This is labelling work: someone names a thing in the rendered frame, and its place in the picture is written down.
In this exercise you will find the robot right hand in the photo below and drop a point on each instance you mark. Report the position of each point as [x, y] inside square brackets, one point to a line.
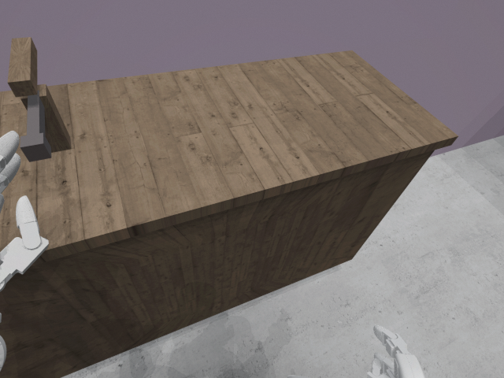
[405, 364]

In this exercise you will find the robot left hand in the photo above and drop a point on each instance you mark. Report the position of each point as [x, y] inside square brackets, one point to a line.
[20, 253]

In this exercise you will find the counter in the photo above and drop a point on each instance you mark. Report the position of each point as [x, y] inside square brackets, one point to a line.
[175, 196]

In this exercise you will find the tap lever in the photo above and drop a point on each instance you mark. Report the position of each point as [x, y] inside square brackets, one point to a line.
[35, 145]

